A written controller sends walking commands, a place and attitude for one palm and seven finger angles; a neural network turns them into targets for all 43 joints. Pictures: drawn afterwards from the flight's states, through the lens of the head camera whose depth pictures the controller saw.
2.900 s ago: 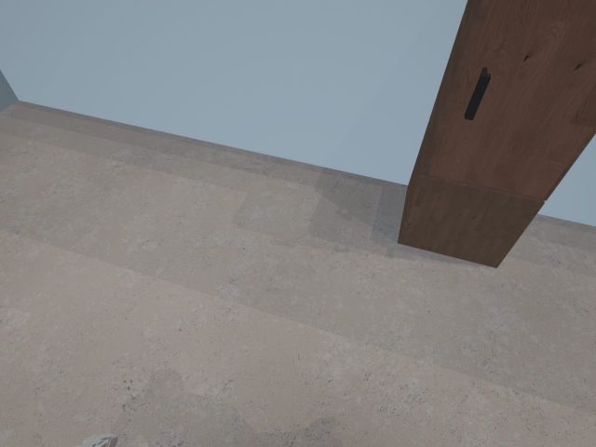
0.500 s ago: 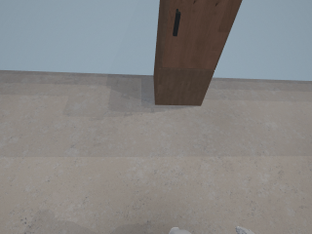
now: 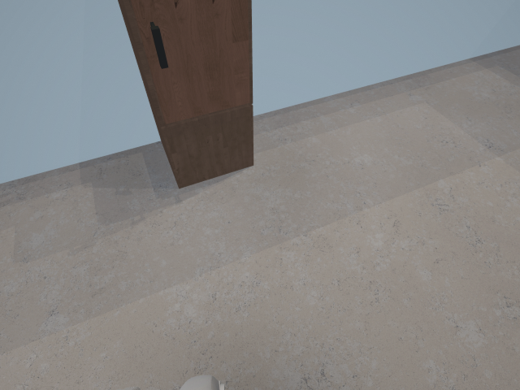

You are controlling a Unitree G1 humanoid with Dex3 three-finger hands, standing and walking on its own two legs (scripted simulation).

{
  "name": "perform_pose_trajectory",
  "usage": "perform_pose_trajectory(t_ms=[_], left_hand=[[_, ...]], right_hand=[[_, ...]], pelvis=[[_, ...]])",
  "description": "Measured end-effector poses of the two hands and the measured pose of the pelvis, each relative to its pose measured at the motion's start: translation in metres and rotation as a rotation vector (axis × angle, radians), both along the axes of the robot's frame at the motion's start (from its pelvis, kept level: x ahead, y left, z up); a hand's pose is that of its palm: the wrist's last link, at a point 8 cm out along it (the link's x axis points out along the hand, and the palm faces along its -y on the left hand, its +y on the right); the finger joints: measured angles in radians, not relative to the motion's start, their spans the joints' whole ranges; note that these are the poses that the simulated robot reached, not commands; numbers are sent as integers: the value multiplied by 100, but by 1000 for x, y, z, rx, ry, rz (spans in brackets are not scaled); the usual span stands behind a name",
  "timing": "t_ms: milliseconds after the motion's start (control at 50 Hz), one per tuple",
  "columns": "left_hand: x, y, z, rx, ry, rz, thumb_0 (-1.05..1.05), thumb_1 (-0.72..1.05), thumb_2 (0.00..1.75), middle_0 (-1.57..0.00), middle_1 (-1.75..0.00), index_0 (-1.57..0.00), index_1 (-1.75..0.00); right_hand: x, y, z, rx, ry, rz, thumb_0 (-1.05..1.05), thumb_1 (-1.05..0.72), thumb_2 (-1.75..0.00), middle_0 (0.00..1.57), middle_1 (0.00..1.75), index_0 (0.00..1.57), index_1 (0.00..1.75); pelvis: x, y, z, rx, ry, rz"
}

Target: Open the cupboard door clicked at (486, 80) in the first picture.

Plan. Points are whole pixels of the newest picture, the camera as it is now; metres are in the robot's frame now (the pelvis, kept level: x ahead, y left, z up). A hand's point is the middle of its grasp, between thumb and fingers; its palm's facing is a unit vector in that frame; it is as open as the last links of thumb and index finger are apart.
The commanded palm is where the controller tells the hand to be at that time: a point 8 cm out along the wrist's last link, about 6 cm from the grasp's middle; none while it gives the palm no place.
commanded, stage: walk to a spot facing it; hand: left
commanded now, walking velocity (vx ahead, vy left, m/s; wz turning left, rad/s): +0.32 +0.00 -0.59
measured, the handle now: (158, 45) +1.09 +0.39 -0.01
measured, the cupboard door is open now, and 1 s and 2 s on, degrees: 0 0 0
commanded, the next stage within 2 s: turn to face it in 1.32 s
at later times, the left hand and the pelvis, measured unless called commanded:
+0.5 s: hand (154, 312) +0.28 +0.23 -0.16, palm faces -0.26 -0.96 -0.14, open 7.4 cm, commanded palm none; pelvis +0.15 +0.07 +0.01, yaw -18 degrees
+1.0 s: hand (239, 221) +0.51 +0.08 -0.17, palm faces -0.54 -0.81 -0.21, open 7.4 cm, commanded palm none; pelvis +0.35 -0.05 +0.00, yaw -35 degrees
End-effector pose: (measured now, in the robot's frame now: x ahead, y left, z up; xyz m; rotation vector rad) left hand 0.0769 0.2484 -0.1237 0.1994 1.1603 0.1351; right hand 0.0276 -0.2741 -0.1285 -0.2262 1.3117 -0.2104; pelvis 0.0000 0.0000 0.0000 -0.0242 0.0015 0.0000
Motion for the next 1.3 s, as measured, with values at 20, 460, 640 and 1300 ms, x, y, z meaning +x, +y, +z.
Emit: perform_pose_trajectory(t_ms=[20, 460, 640, 1300], left_hand=[[0, 0, -1, -7, 15, -9, 1, 91, 89, -20, -30, -20, -30], [185, 42, -12, -79, 78, -227, 1, 91, 90, -20, -30, -20, -30], [300, -26, -20, -103, 88, -405, 1, 91, 90, -20, -30, -20, -30], [551, -100, -32, 68, 249, -541, 1, 90, 90, -20, -30, -20, -30]], right_hand=[[6, 1, 4, -3, -22, -6, 2, -91, -90, 20, 30, 20, 30], [21, 135, 24, 26, 26, -342, 1, -91, -90, 20, 30, 20, 30], [1, 186, 15, 136, 232, -557, 1, -91, -90, 20, 30, 20, 30], [472, -80, 25, -99, -431, -496, 1, -91, -90, 20, 30, 20, 30]], pelvis=[[4, 2, 2, 2, 0, -11], [138, 68, 16, -34, -1, -294], [205, 49, 6, -16, 6, -397], [495, -66, -14, 6, -4, -772]])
